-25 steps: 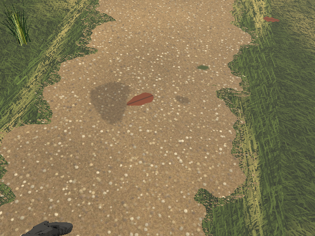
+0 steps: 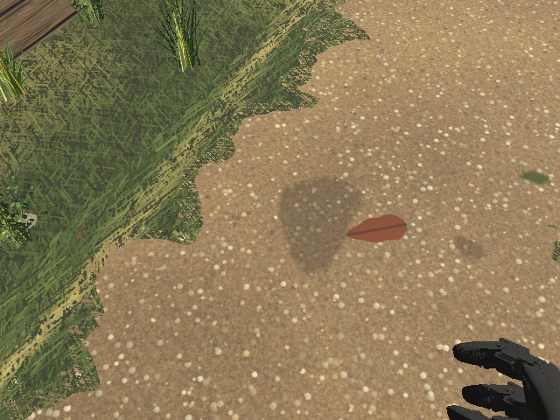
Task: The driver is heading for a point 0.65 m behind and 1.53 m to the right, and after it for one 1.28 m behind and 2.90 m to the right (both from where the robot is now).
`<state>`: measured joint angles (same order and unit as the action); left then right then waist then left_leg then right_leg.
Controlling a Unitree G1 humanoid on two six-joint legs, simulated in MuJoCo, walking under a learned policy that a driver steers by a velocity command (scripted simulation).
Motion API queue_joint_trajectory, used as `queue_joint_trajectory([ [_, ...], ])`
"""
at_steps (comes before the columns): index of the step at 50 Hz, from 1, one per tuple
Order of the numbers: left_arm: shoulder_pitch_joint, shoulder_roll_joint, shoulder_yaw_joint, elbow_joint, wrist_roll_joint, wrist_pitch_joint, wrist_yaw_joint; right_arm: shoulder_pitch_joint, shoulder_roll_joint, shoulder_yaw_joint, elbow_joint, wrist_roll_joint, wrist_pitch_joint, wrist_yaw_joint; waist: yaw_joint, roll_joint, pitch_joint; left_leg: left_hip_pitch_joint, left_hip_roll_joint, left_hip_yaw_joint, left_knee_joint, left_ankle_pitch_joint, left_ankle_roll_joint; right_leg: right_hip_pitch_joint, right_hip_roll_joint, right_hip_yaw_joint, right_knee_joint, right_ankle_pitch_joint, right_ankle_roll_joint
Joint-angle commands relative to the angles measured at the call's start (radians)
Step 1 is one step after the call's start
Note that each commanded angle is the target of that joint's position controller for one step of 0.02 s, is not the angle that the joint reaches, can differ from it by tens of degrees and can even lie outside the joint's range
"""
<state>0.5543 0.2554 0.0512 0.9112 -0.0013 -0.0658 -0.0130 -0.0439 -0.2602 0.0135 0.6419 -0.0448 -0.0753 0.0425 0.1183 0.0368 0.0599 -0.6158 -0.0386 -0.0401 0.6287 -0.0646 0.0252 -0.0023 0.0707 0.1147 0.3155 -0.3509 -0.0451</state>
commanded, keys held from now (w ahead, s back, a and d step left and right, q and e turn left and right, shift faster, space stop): e+shift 0.34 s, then w+e+shift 0.66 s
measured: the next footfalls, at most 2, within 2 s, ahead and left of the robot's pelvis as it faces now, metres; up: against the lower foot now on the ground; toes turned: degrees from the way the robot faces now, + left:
left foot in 0.06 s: +0.23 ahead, +0.08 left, +0.00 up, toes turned -5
right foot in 0.50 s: +0.13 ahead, -0.13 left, +0.00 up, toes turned -31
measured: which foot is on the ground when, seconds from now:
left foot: up 0.00-0.04, down 0.06-0.50, up 0.52-0.90, down 0.92-1.00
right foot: down 0.00-0.06, up 0.08-0.48, down 0.50-0.92, up 0.94-1.00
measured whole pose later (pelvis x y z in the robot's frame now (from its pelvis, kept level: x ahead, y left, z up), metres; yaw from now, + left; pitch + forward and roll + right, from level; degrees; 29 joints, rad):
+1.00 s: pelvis +0.40 -0.22 -0.02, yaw -53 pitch +3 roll +1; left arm 0.41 0.36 0.07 0.78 0.00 -0.04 -0.01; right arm 0.08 -0.30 -0.03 0.62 -0.05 -0.06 0.00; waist 0.07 -0.03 0.03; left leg -0.50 0.01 0.04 0.66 -0.22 -0.01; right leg -0.17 0.09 0.19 1.07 -0.45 -0.12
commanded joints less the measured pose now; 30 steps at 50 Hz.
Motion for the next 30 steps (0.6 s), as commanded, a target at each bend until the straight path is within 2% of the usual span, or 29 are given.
queue_joint_trajectory([
  [1, -0.136, 0.196, 0.046, -0.109, -0.018, -0.013, 0.009, 0.192, -0.118, -0.031, 0.004, 0.004, -0.001, -0.032, -0.183, -0.152, -0.122, 0.497, -0.055, 0.031, -0.137, 0.18, 0.03, -0.215, -0.113, 0.133, 0.184, 0.98, -0.001],
  [2, -0.149, 0.185, 0.045, -0.126, -0.03, -0.013, 0.008, 0.276, -0.153, -0.041, 0.022, -0.009, -0.011, -0.049, -0.225, -0.126, -0.169, 0.634, 0.025, -0.023, -0.173, 0.299, 0.05, -0.274, -0.077, 0.138, 0.354, 0.849, 0.02],
  [3, -0.13, 0.131, 0.034, -0.169, -0.044, -0.012, 0.01, 0.367, -0.213, -0.054, 0.022, -0.028, -0.016, -0.064, -0.237, 0.009, -0.299, 0.841, 0.265, -0.189, -0.105, 0.694, 0.089, -0.399, -0.02, 0.088, 0.616, 0.363, 0.037],
  [4, 0.057, 0.062, 0.021, -0.171, -0.08, 0.013, 0.038, 0.404, -0.218, -0.062, 0.002, -0.022, -0.003, -0.053, -0.174, 0.182, -0.512, 0.991, 0.615, -0.412, -0.014, 1.152, 0.219, -0.483, 0.051, -0.005, 0.952, -0.395, 0.03],
  [5, 0.057, 0.161, 0.042, -0.143, -0.032, 0.042, 0.051, 0.372, -0.137, -0.055, -0.009, 0.025, 0.015, -0.049, -0.17, 0.03, -0.524, 0.894, 0.537, -0.364, -0.022, 1.049, 0.22, -0.482, -0.014, -0.018, 0.998, -0.317, 0.023],
  [6, 0.015, 0.148, 0.044, -0.152, -0.016, 0.059, 0.048, 0.282, -0.092, -0.048, -0.028, 0.033, 0.017, -0.055, -0.144, 0.067, -0.416, 0.791, 0.485, -0.306, -0.097, 0.802, 0.223, -0.538, -0.035, -0.044, 1.004, -0.239, 0.037],
  [7, -0.033, 0.139, 0.044, -0.154, 0.009, 0.076, 0.039, 0.223, -0.047, -0.036, -0.031, 0.033, 0.021, -0.063, -0.124, 0.053, -0.287, 0.661, 0.413, -0.229, -0.174, 0.62, 0.193, -0.563, -0.07, -0.065, 0.966, -0.182, 0.052],
  [8, -0.068, 0.136, 0.049, -0.164, 0.024, 0.091, 0.025, 0.202, -0.042, -0.032, -0.029, 0.03, 0.022, -0.072, -0.111, 0.091, -0.203, 0.569, 0.375, -0.168, -0.224, 0.551, 0.182, -0.562, -0.083, -0.072, 0.951, -0.149, 0.066],
  [9, -0.065, 0.118, 0.049, -0.168, 0.029, 0.108, 0.013, 0.198, -0.058, -0.038, -0.019, 0.03, 0.024, -0.078, -0.092, 0.102, -0.152, 0.471, 0.357, -0.106, -0.266, 0.517, 0.182, -0.526, -0.087, -0.088, 0.946, -0.128, 0.081],
  [11, -0.091, 0.089, 0.047, -0.193, 0.021, 0.127, 0.002, 0.197, -0.074, -0.048, -0.012, 0.025, 0.02, -0.082, -0.069, 0.092, -0.143, 0.394, 0.35, -0.036, -0.302, 0.473, 0.192, -0.492, -0.091, -0.104, 0.923, -0.085, 0.085],
  [13, -0.142, 0.075, 0.044, -0.226, 0.021, 0.139, -0.005, 0.178, -0.074, -0.053, -0.013, 0.02, 0.018, -0.082, -0.055, 0.099, -0.138, 0.361, 0.36, 0.018, -0.323, 0.39, 0.193, -0.501, -0.114, -0.111, 0.867, -0.032, 0.081],
  [15, -0.203, 0.068, 0.038, -0.26, 0.023, 0.149, -0.019, 0.164, -0.076, -0.057, -0.013, 0.014, 0.021, -0.08, -0.054, 0.116, -0.125, 0.328, 0.353, 0.083, -0.329, 0.263, 0.171, -0.477, -0.14, -0.122, 0.751, 0.041, 0.07],
  [17, -0.262, 0.069, 0.032, -0.29, 0.017, 0.155, -0.036, 0.153, -0.093, -0.067, -0.018, 0.01, 0.025, -0.075, -0.062, 0.128, -0.121, 0.286, 0.347, 0.142, -0.321, 0.123, 0.139, -0.397, -0.144, -0.148, 0.615, 0.104, 0.054],
  [20, -0.35, 0.123, 0.041, -0.337, 0.014, 0.158, -0.067, 0.201, -0.178, -0.101, -0.026, 0.001, 0.033, -0.057, -0.105, 0.149, -0.144, 0.281, 0.395, 0.108, -0.4, -0.445, 0.097, -0.327, -0.123, -0.21, 0.51, 0.011, 0.02],
  [22, -0.381, 0.149, 0.049, -0.352, 0.012, 0.154, -0.087, 0.212, -0.219, -0.116, -0.03, 0.001, 0.045, -0.051, -0.117, 0.118, -0.116, 0.283, 0.423, 0.096, -0.426, -0.652, 0.066, -0.287, -0.107, -0.258, 0.436, -0.079, -0.01],
  [23, -0.358, 0.144, 0.049, -0.342, 0.012, 0.149, -0.092, 0.207, -0.227, -0.121, -0.031, 0.005, 0.053, -0.048, -0.1, 0.08, -0.098, 0.259, 0.419, 0.124, -0.398, -0.713, 0.045, -0.228, -0.094, -0.285, 0.368, -0.081, -0.031],
  [24, -0.281, 0.14, 0.05, -0.303, 0.012, 0.139, -0.09, 0.211, -0.217, -0.121, -0.026, 0.005, 0.063, -0.043, -0.068, 0.012, -0.088, 0.201, 0.382, 0.18, -0.3, -0.766, 0.019, -0.119, -0.064, -0.297, 0.304, -0.093, -0.053],
  [25, -0.11, 0.158, 0.06, -0.224, 0.013, 0.124, -0.07, 0.194, -0.17, -0.112, -0.026, -0.004, 0.074, -0.036, -0.002, -0.153, -0.066, 0.094, 0.296, 0.268, -0.024, -0.764, -0.012, 0.015, -0.06, -0.213, 0.199, -0.182, -0.094],
  [26, -0.017, 0.211, 0.063, -0.203, 0.022, 0.109, -0.048, 0.15, -0.044, -0.075, -0.039, -0.009, 0.078, -0.021, 0.038, -0.407, 0.028, -0.192, 0.172, 0.314, 0.474, -0.671, -0.042, 0.054, -0.249, 0.153, 0.109, -0.386, -0.154],
  [27, -0.103, 0.274, 0.061, -0.289, 0.015, 0.096, -0.027, 0.05, -0.041, -0.065, -0.14, -0.015, 0.068, -0.017, 0.025, -0.365, 0.058, -0.458, 0.048, 0.111, 0.588, -0.557, -0.07, 0.015, -0.385, 0.639, -0.138, -0.56, -0.255],
  [28, -0.143, 0.266, 0.064, -0.293, 0.016, 0.096, -0.007, -0.019, -0.106, -0.077, -0.169, -0.019, 0.044, -0.009, 0.012, -0.224, 0.097, -0.484, 0.119, 0.016, 0.585, -0.401, -0.069, -0.008, -0.408, 0.605, -0.199, -0.546, -0.263],
  [29, -0.171, 0.263, 0.062, -0.301, 0.019, 0.089, 0.004, 0.029, -0.145, -0.087, -0.143, -0.015, 0.026, -0.002, -0.025, -0.193, 0.063, -0.427, 0.128, 0.005, 0.536, -0.291, -0.069, -0.012, -0.373, 0.526, -0.181, -0.454, -0.255],
  [30, -0.188, 0.255, 0.061, -0.305, 0.02, 0.079, 0.006, 0.1, -0.161, -0.09, -0.098, -0.019, 0.019, 0.0, -0.061, -0.155, 0.035, -0.352, 0.134, 0.011, 0.499, -0.229, -0.08, -0.009, -0.318, 0.434, -0.167, -0.331, -0.236],
])
Velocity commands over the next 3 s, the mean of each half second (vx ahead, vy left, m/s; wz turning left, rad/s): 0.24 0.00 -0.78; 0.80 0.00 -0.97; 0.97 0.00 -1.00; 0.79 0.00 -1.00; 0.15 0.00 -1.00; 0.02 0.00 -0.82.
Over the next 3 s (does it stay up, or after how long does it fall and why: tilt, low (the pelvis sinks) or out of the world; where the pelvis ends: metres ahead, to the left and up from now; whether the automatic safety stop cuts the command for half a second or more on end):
stays up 0.65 -1.27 0.01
